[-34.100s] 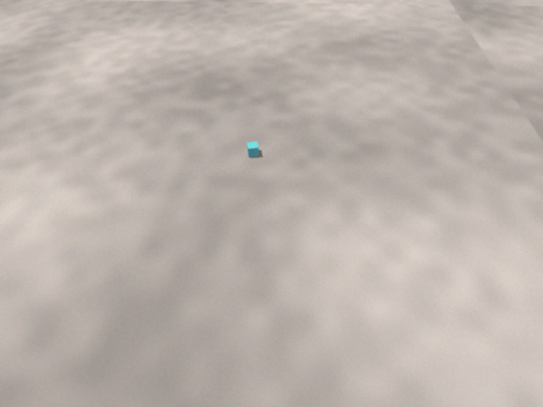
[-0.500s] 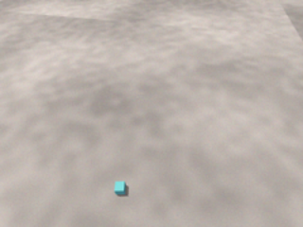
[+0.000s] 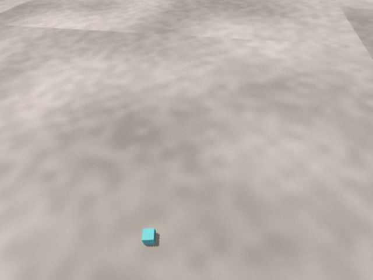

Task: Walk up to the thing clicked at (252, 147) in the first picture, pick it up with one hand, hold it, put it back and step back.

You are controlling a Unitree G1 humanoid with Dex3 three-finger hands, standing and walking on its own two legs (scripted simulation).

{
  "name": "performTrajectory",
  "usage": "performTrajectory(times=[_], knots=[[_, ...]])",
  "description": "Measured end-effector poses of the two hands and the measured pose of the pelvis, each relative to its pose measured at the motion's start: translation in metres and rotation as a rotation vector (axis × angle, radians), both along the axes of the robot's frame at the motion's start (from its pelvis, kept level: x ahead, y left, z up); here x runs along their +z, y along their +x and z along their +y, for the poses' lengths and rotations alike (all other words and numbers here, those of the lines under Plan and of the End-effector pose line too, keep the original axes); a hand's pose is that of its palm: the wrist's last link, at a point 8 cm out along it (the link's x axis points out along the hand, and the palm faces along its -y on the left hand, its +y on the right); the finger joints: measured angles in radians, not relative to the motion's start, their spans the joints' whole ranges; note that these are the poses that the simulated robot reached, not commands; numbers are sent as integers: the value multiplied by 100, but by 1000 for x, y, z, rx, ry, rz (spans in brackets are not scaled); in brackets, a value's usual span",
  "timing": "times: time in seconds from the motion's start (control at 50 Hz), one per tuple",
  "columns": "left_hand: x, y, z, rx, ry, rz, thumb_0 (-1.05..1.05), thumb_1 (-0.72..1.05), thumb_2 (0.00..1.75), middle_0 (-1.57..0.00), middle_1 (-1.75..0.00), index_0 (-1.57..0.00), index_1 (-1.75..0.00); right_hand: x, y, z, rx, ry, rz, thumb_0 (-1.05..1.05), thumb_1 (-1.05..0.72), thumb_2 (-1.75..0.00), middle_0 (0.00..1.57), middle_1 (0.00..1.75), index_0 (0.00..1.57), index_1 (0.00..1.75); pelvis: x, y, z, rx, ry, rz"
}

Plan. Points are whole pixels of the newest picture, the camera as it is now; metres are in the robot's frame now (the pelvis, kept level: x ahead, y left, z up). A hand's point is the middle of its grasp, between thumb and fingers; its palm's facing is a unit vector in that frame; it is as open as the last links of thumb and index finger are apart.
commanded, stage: stand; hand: left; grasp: from above
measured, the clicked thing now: (149, 236) +0.49 +0.28 -0.75
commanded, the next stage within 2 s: step back in 1.54 s
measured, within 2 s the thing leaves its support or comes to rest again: neither
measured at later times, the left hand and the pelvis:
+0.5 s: hand out of the picture +0.07 +0.23 -0.16, palm faces +0.00 -0.95 -0.32, open 7.4 cm; pelvis +0.01 +0.00 +0.00, yaw -1 degrees
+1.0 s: hand out of the picture +0.10 +0.24 -0.16, palm faces +0.00 -0.94 -0.33, open 7.4 cm; pelvis +0.02 +0.00 +0.00, yaw -1 degrees
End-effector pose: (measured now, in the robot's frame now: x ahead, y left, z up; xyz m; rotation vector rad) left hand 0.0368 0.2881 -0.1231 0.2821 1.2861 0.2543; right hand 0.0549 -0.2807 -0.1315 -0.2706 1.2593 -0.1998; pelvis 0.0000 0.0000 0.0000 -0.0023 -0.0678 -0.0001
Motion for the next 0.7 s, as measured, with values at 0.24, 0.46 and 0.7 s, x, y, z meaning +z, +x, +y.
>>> performTrajectory(times=[0.24,0.46,0.7], knots=[[0,17,-6,-17,-16,-13,1,90,90,-20,-30,-21,-30,3,1,-6,-7,-9,6,1,-91,-90,21,30,20,30,1,4,-2,-8,-1,3],[-2,25,-10,-29,-29,-6,1,90,90,-20,-30,-21,-30,3,4,-2,-11,1,14,1,-91,-90,21,30,20,30,2,8,-3,-13,0,13],[-2,33,-7,-30,-26,7,1,90,90,-20,-30,-21,-30,3,12,-3,-11,-3,23,1,-91,-90,21,30,20,30,2,17,-1,-16,1,23]])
